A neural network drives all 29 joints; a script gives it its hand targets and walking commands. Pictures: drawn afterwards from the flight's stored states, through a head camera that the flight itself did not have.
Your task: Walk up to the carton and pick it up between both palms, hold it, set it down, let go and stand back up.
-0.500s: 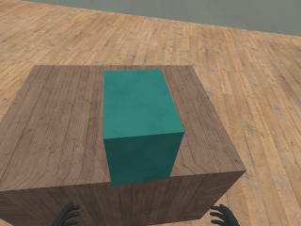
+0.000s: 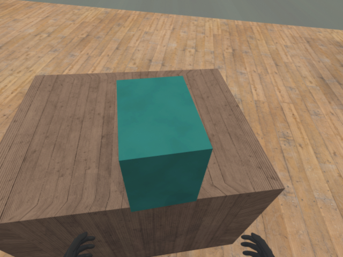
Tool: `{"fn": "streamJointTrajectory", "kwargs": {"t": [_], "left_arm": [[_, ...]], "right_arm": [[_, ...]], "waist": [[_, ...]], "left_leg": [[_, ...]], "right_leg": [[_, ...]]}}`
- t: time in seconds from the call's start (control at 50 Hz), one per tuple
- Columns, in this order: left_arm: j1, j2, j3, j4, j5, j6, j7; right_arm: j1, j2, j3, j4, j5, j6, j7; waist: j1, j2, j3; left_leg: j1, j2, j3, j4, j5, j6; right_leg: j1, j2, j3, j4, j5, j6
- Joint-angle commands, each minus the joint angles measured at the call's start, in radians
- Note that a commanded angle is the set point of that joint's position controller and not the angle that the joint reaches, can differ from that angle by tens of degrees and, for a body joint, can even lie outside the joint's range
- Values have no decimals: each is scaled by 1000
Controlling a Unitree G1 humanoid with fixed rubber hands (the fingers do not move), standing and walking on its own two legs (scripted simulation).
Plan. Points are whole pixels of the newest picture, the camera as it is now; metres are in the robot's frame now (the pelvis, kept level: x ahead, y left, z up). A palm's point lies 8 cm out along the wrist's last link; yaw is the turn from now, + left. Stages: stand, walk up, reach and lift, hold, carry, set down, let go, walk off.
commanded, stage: let go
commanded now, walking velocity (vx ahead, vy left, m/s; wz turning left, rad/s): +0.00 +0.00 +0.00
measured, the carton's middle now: (157, 142) +0.45 +0.05 +0.00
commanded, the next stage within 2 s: stand in 0.24 s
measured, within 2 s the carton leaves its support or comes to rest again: neither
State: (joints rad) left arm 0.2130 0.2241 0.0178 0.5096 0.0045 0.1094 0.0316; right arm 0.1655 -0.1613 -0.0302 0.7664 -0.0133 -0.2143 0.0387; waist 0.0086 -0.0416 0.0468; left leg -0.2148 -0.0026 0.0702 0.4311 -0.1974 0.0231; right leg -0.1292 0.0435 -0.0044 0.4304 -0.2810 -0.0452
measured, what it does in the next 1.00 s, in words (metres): stands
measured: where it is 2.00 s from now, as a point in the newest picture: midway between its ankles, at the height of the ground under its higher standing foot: outside the picture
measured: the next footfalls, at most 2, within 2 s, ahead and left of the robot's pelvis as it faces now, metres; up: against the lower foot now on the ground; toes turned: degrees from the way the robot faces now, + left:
none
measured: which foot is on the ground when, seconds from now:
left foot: down 0.00-1.00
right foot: down 0.00-1.00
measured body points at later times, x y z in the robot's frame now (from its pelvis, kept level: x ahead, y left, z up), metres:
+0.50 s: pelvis +0.00 -0.01 -0.01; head -0.01 +0.01 +0.44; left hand +0.08 +0.25 -0.14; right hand +0.10 -0.24 -0.13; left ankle +0.02 +0.10 -0.74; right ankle -0.03 -0.09 -0.74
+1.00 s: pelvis -0.01 -0.01 +0.00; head -0.03 +0.01 +0.44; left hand -0.06 +0.22 -0.17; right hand +0.04 -0.22 -0.15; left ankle +0.02 +0.10 -0.74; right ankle -0.03 -0.09 -0.74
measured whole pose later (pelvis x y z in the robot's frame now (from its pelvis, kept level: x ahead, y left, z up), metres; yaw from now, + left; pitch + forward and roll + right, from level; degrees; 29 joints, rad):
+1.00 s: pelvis -0.01 -0.01 +0.00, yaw +10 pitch -2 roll -1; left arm 0.34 0.17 0.07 1.08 0.03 0.02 0.05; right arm 0.35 -0.10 -0.05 0.98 -0.03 0.02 -0.04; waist 0.01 -0.03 -0.01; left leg -0.27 -0.06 -0.09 0.50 -0.19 0.02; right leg -0.10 0.01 -0.17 0.45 -0.32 -0.05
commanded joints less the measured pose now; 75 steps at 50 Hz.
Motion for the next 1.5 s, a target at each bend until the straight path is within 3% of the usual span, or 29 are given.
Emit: {"fn": "streamJointTrajectory", "kwargs": {"t": [0.0,0.22,0.24,0.26,0.28,0.32,0.36,0.38,0.4,0.44,0.52,0.56,0.58,0.6,0.7,0.76,0.78,0.8,0.82,0.92,1.02,1.06,1.18,1.28,1.3,1.32,1.4,1.44,1.48], "left_arm": [[-58,104,42,-134,1,-34,-4],[-48,104,43,-111,12,-40,-9],[18,107,63,-10,69,-95,-19],[23,107,65,4,67,-107,-24],[14,149,75,19,62,-109,-28],[62,110,63,56,41,-109,-26],[61,107,58,95,38,-107,-19],[36,96,57,106,46,-105,-13],[32,87,56,94,39,-107,-18],[40,65,50,134,39,-109,-17],[90,95,70,202,41,-114,-5],[116,92,74,248,37,-111,0],[100,101,76,268,34,-109,6],[107,100,81,291,43,-117,9],[119,91,83,379,36,-102,15],[108,82,84,409,29,-105,14],[128,60,80,441,33,-105,15],[143,66,81,455,29,-106,10],[160,36,76,479,31,-102,15],[209,18,71,551,21,-100,20],[200,16,58,595,23,-114,18],[205,32,66,621,21,-113,16],[197,-14,48,649,13,-111,24],[214,-38,39,671,13,-105,30],[199,-54,41,667,9,-104,31],[198,-41,37,672,8,-103,35],[205,-12,51,683,17,-108,30],[250,-55,41,701,4,-109,31],[210,-62,40,686,16,-113,29]], "right_arm": [[-58,-132,-30,-107,4,-36,-8],[-57,-134,-25,-109,-9,-31,-10],[55,-147,-35,-50,-4,102,-25],[108,-185,-54,-49,-10,155,-26],[124,-171,-56,-43,-9,180,-20],[55,-122,-40,-76,-21,200,-21],[75,-139,-45,-72,-22,209,-13],[105,-144,-45,-62,-24,207,-18],[95,-128,-38,-54,-24,214,-19],[117,-161,-52,-36,-24,215,-21],[189,-138,-56,-2,-25,204,-35],[160,-135,-54,-2,-26,209,-47],[151,-154,-60,-1,-28,209,-56],[195,-123,-58,15,-24,209,-63],[232,-84,-51,66,-29,219,-72],[203,-105,-55,72,-21,222,-70],[247,-121,-63,98,-15,217,-69],[232,-90,-58,105,-27,220,-75],[224,-111,-62,104,-17,219,-71],[231,-43,-42,163,-14,223,-81],[220,-63,-45,210,-7,223,-76],[286,3,-25,257,-21,226,-79],[231,-33,-24,275,-15,237,-85],[264,-8,-9,318,-4,233,-83],[229,-8,-6,304,-16,231,-82],[230,-23,-11,309,-16,233,-87],[238,20,4,337,-11,235,-95],[230,23,3,337,-2,232,-91],[203,26,6,346,-1,237,-99]], "waist": [[-5,61,-134],[-3,50,-111],[11,56,-168],[-4,16,-142],[-17,37,-89],[37,-16,-141],[30,-7,-71],[-1,19,-41],[16,50,-46],[6,58,-4],[8,141,-21],[13,122,-19],[15,72,1],[-1,105,-39],[-9,129,38],[-11,58,50],[-28,105,24],[-13,119,33],[-8,93,56],[11,118,22],[7,71,48],[-13,47,96],[2,51,124],[-11,70,115],[4,42,103],[-1,93,114],[7,81,94],[9,68,82],[16,19,76]], "left_leg": [[294,20,-21,-16,257,-42],[293,16,-23,-27,209,-33],[39,135,-193,35,499,22],[-71,122,-199,52,380,31],[-161,83,-171,67,266,19],[-91,74,-127,97,131,4],[-132,54,-116,116,76,-7],[-132,49,-127,119,50,-3],[-146,44,-139,116,78,-1],[-130,49,-168,99,93,11],[-143,66,-235,75,206,44],[-140,58,-240,66,156,41],[-161,54,-239,69,177,45],[-121,46,-215,79,196,43],[-124,47,-237,35,118,48],[-142,45,-268,9,59,50],[-108,31,-243,3,53,47],[-118,44,-256,-10,62,46],[-134,49,-280,-31,4,48],[-145,66,-366,-116,-69,50],[-139,26,-272,-63,68,31],[-114,23,-264,-32,45,25],[-106,7,-244,-14,21,14],[-117,15,-246,-1,49,17],[-124,26,-243,2,82,20],[-114,17,-224,12,107,15],[-113,23,-210,19,131,6],[-101,20,-231,41,169,13],[-121,30,-231,45,161,20]], "right_leg": [[-195,-34,-10,-109,247,23],[-198,-47,4,-119,230,31],[4,-92,8,-41,162,39],[93,-127,49,-75,144,33],[119,-143,57,-56,234,14],[40,-146,37,-13,348,-9],[-21,-182,54,-58,197,-45],[-57,-204,80,-77,176,-68],[-51,-189,52,-67,135,-67],[-116,-167,63,-88,28,-61],[-43,-127,8,-30,40,-42],[-69,-137,23,-58,13,-49],[-53,-144,21,-48,34,-48],[-27,-152,11,-45,88,-53],[-88,-151,19,-91,-43,-54],[-67,-134,5,-108,-64,-49],[-57,-151,13,-114,-60,-49],[-57,-142,-12,-84,-70,-44],[-63,-128,-21,-87,-89,-41],[27,-100,-31,-76,-52,-32],[38,-154,-14,-134,28,-26],[-11,-153,-3,-145,-36,-36],[-93,-185,7,-197,-167,-50],[-52,-170,-11,-177,-73,-50],[-30,-179,-10,-166,-47,-51],[-38,-183,-15,-179,-8,-57],[6,-191,-20,-157,30,-57],[28,-168,-49,-134,186,-41],[36,-175,-40,-133,212,-39]]}}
